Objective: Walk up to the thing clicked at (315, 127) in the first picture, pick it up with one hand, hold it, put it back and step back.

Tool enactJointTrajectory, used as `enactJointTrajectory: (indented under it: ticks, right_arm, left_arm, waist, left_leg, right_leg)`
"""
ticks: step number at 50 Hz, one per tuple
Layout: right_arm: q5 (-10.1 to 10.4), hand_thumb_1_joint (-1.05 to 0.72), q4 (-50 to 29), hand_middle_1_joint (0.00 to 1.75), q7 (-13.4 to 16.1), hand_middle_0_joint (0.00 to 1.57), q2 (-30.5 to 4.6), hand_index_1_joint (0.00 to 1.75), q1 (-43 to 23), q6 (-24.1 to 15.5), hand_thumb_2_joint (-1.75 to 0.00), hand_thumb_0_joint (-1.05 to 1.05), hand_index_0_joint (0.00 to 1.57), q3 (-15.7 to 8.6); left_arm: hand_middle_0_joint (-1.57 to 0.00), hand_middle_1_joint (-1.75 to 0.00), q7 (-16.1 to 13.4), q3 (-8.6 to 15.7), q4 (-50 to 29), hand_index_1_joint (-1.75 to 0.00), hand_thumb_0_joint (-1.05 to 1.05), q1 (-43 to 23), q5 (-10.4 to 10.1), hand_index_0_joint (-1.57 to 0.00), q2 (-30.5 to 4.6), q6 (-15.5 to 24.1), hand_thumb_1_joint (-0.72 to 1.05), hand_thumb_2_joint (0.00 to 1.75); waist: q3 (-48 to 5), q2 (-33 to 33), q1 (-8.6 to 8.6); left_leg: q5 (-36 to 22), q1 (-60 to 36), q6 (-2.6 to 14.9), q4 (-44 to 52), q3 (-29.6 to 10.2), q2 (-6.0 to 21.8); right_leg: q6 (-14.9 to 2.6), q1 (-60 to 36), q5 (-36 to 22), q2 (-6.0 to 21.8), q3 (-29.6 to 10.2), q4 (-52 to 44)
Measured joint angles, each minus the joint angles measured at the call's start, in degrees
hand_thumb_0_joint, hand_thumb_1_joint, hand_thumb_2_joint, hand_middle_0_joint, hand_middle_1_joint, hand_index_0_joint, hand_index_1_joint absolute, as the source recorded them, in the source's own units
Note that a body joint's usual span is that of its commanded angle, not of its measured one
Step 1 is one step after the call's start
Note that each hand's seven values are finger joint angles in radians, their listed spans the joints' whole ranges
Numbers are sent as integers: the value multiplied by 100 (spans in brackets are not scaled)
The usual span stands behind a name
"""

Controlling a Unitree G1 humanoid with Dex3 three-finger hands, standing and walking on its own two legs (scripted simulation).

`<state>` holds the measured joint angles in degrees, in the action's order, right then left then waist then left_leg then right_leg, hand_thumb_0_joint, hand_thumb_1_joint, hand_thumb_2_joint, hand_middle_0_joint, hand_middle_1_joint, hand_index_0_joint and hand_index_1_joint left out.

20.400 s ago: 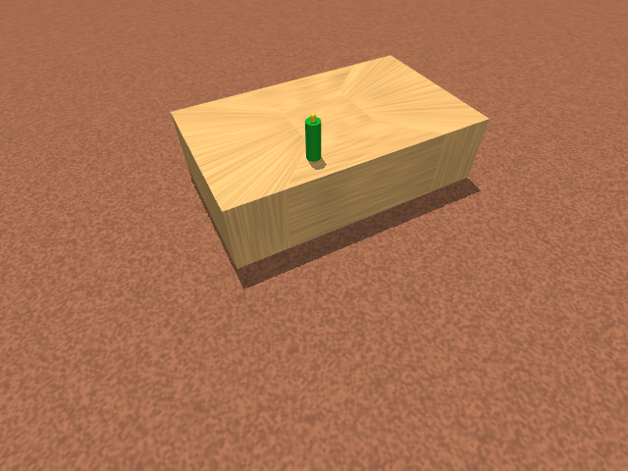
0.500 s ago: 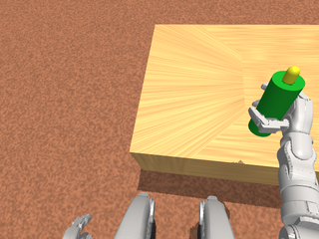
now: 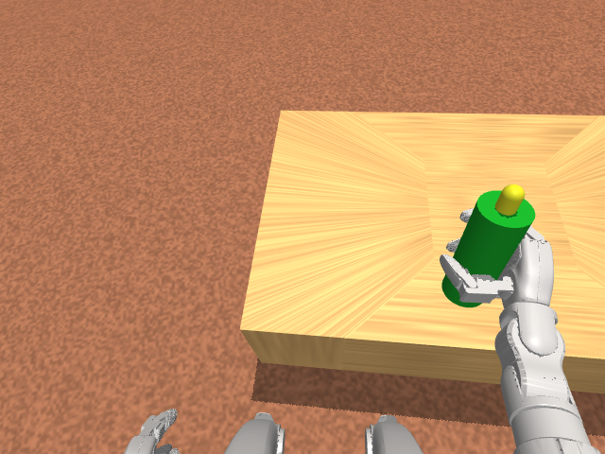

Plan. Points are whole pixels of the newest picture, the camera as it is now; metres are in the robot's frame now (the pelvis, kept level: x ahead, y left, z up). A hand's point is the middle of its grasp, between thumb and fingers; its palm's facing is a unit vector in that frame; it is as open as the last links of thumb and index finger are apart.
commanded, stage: lift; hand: right
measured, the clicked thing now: (485, 246) +0.38 -0.19 +0.05
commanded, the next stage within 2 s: hold in 0.50 s
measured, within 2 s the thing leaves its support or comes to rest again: neither
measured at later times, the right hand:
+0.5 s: hand (471, 253) +0.36 -0.17 +0.06, palm faces +0.17 +0.99 -0.01, open 8.7 cm
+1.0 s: hand (481, 258) +0.35 -0.17 +0.07, palm faces +0.18 +0.98 -0.01, open 8.7 cm
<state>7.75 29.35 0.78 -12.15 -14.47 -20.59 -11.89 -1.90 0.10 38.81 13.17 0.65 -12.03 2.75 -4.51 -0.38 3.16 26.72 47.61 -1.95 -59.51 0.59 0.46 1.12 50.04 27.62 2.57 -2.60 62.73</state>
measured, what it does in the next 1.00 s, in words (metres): stands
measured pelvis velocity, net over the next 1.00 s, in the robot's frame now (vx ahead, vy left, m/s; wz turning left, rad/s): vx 0.01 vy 0.00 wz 0.00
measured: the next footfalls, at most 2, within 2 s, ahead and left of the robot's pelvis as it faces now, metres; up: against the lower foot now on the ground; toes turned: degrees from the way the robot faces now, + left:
none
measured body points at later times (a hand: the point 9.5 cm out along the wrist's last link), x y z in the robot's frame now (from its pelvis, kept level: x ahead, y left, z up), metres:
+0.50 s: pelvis +0.02 +0.00 +0.02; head +0.08 -0.01 +0.47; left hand +0.13 +0.25 -0.09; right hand +0.35 -0.22 +0.06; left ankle +0.02 +0.15 -0.66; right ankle +0.03 -0.13 -0.66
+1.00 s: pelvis +0.01 +0.00 +0.03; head +0.07 -0.01 +0.48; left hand +0.14 +0.24 -0.08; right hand +0.33 -0.22 +0.08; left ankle +0.02 +0.15 -0.66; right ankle +0.03 -0.13 -0.66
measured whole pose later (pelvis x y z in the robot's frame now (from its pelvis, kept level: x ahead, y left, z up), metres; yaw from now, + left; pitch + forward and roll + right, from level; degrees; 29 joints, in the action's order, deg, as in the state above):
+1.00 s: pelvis +0.01 +0.00 +0.03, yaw +0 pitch +8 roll +1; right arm 8.0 23.7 2.5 -9.7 -6.8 -20.1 -7.8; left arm -2.7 0.1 39.2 12.6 0.2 -11.4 2.0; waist -2.1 -0.2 1.3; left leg 23.6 32.8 -2.0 -48.4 -0.2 0.8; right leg 1.1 34.6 24.3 2.4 -1.3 50.9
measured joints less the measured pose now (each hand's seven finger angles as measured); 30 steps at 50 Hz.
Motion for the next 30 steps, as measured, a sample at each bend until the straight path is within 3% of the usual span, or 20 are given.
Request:
enactJointTrajectory:
  ticks: [30]
  right_arm:
    - [29, 16, -308, 101, 63, 89, 218, 101, 546, -31, -109, 0, 75, 276]
  left_arm:
    - [-20, -30, -61, 49, 54, -30, 1, 6, -27, -20, 13, -78, 90, 89]
  waist:
    - [166, 14, -108]
  left_leg:
    - [-196, -1132, 26, 832, -59, 9]
  right_leg:
    - [25, -1202, -220, 7, 102, -920]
